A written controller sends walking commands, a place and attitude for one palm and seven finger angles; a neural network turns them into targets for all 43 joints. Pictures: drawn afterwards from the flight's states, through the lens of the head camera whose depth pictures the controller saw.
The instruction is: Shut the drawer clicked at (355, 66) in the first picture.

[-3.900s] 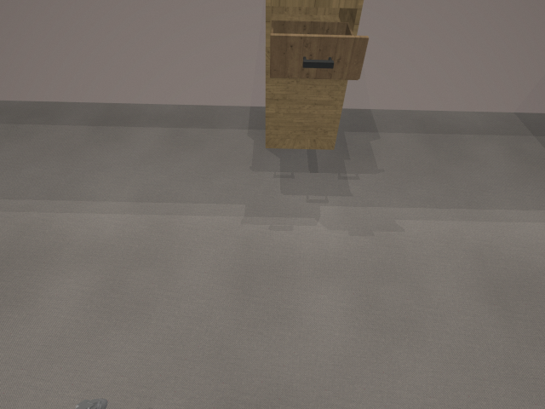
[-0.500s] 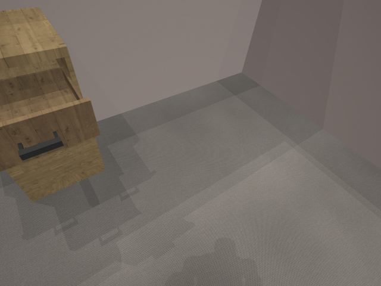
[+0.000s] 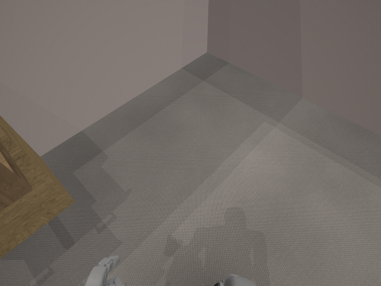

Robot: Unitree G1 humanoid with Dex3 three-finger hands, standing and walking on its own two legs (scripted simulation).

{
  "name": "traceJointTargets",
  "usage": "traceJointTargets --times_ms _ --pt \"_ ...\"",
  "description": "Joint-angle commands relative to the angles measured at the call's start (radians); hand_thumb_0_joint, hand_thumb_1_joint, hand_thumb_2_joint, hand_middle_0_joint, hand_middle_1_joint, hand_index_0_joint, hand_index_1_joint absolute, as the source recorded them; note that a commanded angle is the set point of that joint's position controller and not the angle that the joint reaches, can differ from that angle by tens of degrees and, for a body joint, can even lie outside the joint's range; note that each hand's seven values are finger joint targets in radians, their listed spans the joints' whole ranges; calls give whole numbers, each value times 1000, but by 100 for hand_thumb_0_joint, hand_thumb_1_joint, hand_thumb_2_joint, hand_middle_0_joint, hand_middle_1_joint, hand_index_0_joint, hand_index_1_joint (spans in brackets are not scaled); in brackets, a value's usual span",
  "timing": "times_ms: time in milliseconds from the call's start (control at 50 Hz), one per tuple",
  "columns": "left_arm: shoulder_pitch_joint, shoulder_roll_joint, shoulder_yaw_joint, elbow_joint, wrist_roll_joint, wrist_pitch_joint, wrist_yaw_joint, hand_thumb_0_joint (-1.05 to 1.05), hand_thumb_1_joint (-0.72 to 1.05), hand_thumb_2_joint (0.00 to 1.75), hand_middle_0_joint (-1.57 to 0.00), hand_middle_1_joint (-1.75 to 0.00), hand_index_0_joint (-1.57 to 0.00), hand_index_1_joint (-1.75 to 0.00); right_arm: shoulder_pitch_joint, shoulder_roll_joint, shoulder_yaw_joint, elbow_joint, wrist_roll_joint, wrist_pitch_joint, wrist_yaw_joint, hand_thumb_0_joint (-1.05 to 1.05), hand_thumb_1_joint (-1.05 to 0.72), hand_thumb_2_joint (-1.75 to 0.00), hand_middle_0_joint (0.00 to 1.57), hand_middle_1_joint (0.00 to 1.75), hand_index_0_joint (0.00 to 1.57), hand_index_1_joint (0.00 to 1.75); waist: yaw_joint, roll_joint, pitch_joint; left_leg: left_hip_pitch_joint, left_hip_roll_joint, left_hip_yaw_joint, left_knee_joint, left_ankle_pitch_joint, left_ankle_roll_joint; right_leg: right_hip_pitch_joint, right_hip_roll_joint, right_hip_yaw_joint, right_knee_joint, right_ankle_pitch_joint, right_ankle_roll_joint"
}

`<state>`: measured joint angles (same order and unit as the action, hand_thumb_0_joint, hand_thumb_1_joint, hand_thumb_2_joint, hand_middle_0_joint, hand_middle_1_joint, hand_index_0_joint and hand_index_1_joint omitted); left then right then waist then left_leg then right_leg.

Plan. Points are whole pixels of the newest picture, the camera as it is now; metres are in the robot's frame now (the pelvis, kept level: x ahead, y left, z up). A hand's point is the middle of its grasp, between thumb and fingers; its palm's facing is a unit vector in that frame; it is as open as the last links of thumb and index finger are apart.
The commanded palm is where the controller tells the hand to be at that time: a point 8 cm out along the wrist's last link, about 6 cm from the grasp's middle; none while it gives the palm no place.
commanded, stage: turn to face it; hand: left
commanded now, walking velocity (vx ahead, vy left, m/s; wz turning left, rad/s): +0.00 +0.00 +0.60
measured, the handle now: out of the picture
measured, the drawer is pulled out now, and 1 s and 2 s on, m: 0.30 0.30 0.30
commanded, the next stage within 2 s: take the last steps up to it in 1.20 s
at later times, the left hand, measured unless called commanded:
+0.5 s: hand out of the picture +0.02 +0.27 -0.16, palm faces +0.34 -0.91 -0.25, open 7.4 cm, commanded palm none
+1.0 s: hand out of the picture -0.02 +0.16 -0.13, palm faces +0.58 -0.77 -0.26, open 7.4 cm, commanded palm none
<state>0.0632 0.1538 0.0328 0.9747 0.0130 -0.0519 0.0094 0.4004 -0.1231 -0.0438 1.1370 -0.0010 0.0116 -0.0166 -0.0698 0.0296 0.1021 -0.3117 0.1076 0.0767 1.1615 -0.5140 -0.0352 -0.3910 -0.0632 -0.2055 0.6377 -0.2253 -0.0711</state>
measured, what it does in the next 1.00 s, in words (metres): steps on the spot, turning left: left foot, then right foot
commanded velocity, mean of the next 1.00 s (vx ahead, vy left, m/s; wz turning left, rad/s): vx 0.00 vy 0.00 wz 0.56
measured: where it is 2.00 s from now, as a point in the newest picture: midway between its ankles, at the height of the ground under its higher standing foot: outside the picture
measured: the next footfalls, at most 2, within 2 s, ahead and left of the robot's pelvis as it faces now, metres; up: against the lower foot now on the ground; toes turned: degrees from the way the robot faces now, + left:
left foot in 0.32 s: +0.07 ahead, +0.15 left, +0.00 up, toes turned +21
right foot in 0.78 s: +0.11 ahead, -0.10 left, +0.00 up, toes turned +25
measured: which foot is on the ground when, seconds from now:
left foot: up 0.00-0.30, down 0.32-0.78, up 0.80-1.00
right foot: down 0.00-0.32, up 0.34-0.76, down 0.78-1.00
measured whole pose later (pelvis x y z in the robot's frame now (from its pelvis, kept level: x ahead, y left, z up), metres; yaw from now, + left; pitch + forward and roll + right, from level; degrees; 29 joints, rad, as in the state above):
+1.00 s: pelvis +0.02 -0.04 +0.02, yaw +35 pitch -1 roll +3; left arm 0.24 0.16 0.03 0.89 0.02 0.02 0.02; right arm 0.19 -0.27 -0.10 0.94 -0.02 0.09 0.03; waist -0.02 0.02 0.06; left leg -0.52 0.01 -0.01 1.15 -0.35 -0.08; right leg -0.20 -0.10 -0.16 0.50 -0.28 -0.02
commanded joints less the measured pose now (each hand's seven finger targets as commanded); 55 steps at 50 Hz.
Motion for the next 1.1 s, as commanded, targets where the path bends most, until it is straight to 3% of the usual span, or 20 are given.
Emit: traceJointTargets --times_ms 0,120,200,260,280,300,320,340,380,420,620,680,720,740,760,780,820,860,980,1080 --pt "87 134 32 -27 5 11 30 0 90 90 -20 -30 -20 -30 59 -46 -14 -69 -13 17 3 0 -90 -90 20 30 20 30 31 -131 -133 -100 27 -54 40 100 -12 93 -308 155 -348 373 -56" --pt "80 140 57 -62 15 39 32 0 90 90 -20 -30 -20 -30 -37 -63 -27 -145 -23 36 24 0 -90 -90 20 30 20 30 42 -154 -91 -130 23 13 -134 121 -21 73 -311 79 -398 -6 -45" --pt "101 177 72 -82 22 50 33 0 90 90 -20 -30 -20 -30 -131 -82 -32 -221 -19 23 34 0 -90 -90 20 30 20 30 72 -152 -93 -107 18 32 -335 81 -9 126 -350 67 -318 23 -45" --pt "117 191 77 -94 10 63 23 0 90 90 -20 -30 -20 -30 -104 -125 -41 -239 -24 16 34 0 -90 -90 20 30 20 30 49 -87 -126 38 -21 70 -557 227 0 92 -309 5 -159 6 11" --pt "120 163 74 -108 4 73 20 0 90 90 -20 -30 -20 -30 -66 -182 -53 -244 -25 11 35 0 -90 -90 20 30 20 30 25 93 -130 107 51 -78 -728 266 36 -4 -245 -22 4 -107 62" --pt "99 106 66 -160 -2 79 9 0 90 90 -20 -30 -20 -30 -26 -296 -78 -263 -34 4 27 0 -90 -90 20 30 20 30 -4 379 -100 146 292 -452 -873 472 166 -222 -92 -49 245 -386 152" --pt "12 126 58 -195 11 82 7 0 90 90 -20 -30 -20 -30 -6 -338 -86 -252 -38 4 17 0 -90 -90 20 30 20 30 -40 291 -103 107 359 -551 -910 468 257 -255 -53 83 461 -416 143" --pt "1 114 66 -191 13 80 5 0 90 90 -20 -30 -20 -30 -36 -330 -84 -248 -33 -3 8 0 -90 -90 20 30 20 30 -12 243 -143 137 304 -508 -882 472 242 -299 -48 161 549 -339 139" --pt "67 134 74 -150 10 71 -4 0 90 90 -20 -30 -20 -30 -165 -273 -63 -288 -26 -14 2 0 -90 -90 20 30 20 30 49 142 -167 148 208 -351 -843 496 190 -275 -56 190 575 -179 149" --pt "120 147 74 -119 7 77 -4 0 90 90 -20 -30 -20 -30 -192 -268 -59 -298 -21 -19 1 0 -90 -90 20 30 20 30 60 94 -180 157 152 -273 -838 551 174 -219 -46 189 544 -126 161" --pt "106 161 62 -146 -6 82 12 0 90 90 -20 -30 -20 -30 -167 -310 -78 -280 -23 9 13 0 -90 -90 20 30 20 30 28 114 -156 170 129 -408 -838 468 212 -95 9 197 228 -213 161" --pt "150 161 57 -146 -12 74 16 0 90 90 -20 -30 -20 -30 -200 -319 -83 -292 -23 18 17 0 -90 -90 20 30 20 30 48 140 -167 100 105 -444 -802 521 202 38 42 191 73 -203 145" --pt "240 174 62 -129 -14 66 21 0 90 90 -20 -30 -20 -30 -245 -304 -85 -310 -16 24 21 0 -90 -90 20 30 20 30 94 114 -179 -25 54 -429 -745 440 155 226 43 179 -147 -66 134" --pt "285 222 74 -127 -3 57 26 0 90 90 -20 -30 -20 -30 -253 -262 -81 -324 -9 27 26 0 -90 -90 20 30 20 30 118 -14 -178 -162 -27 -360 -626 283 91 353 -61 268 -328 -80 102" --pt "278 331 92 -145 17 49 32 0 90 90 -20 -30 -20 -30 -238 -179 -69 -352 -4 27 30 0 -90 -90 20 30 20 30 118 -356 -138 -366 -193 -136 -338 6 -9 395 -369 602 -450 -146 -15" --pt "216 339 84 -173 7 57 33 0 90 90 -20 -30 -20 -30 -255 -240 -82 -356 -19 30 31 0 -90 -90 20 30 20 30 109 -300 -120 -309 -141 -158 -134 -43 0 204 -450 570 -448 -153 -71" --pt "104 261 67 -193 4 53 28 0 90 90 -20 -30 -20 -30 -255 -231 -83 -315 -25 49 42 0 -90 -90 20 30 20 30 54 -231 -16 -289 -101 -158 48 82 -1 68 -315 428 -428 -136 -32" --pt "86 210 50 -193 5 43 24 0 90 90 -20 -30 -20 -30 -213 -212 -75 -283 -25 50 50 0 -90 -90 20 30 20 30 35 -193 -11 -281 -91 -117 95 177 -23 102 -237 273 -372 24 -11" --pt "233 236 55 -136 12 40 26 0 90 90 -20 -30 -20 -30 -303 -187 -55 -287 -18 50 48 0 -90 -90 20 30 20 30 107 -178 -72 -254 -74 -58 -108 112 -49 296 -272 209 -319 236 -47" --pt "274 266 66 -96 21 45 24 0 90 90 -20 -30 -20 -30 -351 -165 -32 -294 -8 36 40 0 -90 -90 20 30 20 30 136 -229 -116 -131 -85 -11 -351 30 -29 333 -300 199 -261 428 -74"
